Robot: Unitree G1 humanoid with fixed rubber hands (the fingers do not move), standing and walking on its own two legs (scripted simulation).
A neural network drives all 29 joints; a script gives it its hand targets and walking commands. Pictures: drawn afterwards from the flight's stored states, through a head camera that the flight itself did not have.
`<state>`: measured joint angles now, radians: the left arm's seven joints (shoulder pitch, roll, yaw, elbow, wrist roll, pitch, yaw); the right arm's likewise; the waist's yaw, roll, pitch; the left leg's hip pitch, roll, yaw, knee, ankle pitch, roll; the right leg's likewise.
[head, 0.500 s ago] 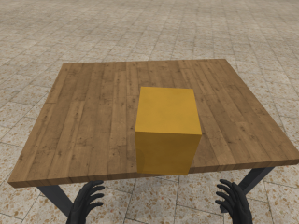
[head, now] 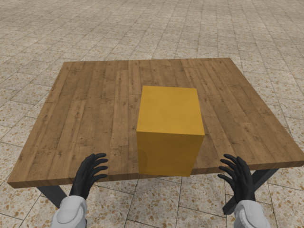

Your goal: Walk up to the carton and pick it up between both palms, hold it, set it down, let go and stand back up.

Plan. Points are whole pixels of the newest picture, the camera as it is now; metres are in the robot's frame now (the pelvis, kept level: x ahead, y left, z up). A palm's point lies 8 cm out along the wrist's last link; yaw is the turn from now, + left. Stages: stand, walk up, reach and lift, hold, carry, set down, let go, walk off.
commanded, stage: reach and lift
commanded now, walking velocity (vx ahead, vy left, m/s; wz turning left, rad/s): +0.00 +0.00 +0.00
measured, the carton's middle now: (166, 132) +0.39 -0.03 +0.03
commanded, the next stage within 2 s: none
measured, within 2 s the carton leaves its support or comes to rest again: neither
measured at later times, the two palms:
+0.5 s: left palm (85, 156) +0.27 +0.18 +0.09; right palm (239, 166) +0.25 -0.19 +0.08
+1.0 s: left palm (95, 122) +0.34 +0.16 +0.13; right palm (241, 134) +0.31 -0.20 +0.13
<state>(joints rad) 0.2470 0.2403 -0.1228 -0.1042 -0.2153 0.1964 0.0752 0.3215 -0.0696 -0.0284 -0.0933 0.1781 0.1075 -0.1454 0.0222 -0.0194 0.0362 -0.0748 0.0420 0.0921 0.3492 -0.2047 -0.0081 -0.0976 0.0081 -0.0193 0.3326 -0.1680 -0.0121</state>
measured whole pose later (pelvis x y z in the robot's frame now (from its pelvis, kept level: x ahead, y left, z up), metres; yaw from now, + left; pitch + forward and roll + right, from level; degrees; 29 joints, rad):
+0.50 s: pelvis +0.02 +0.00 +0.00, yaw +0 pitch -4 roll +0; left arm 0.13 0.18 -0.02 -0.31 -0.15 0.44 0.04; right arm 0.21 -0.14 0.01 -0.23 0.22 0.22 -0.18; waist -0.01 -0.01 0.08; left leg -0.01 0.04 0.10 0.30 -0.21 -0.01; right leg -0.04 0.01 -0.01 0.28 -0.17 0.00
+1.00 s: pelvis +0.00 +0.00 +0.00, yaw -1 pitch -2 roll +0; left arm -0.32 0.18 0.11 -0.17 -0.13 0.73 0.06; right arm -0.26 -0.20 0.01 -0.01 0.33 0.38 -0.24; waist -0.06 -0.04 0.07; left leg -0.10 0.04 0.11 0.31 -0.17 -0.01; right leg -0.15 0.01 0.00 0.33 -0.15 -0.01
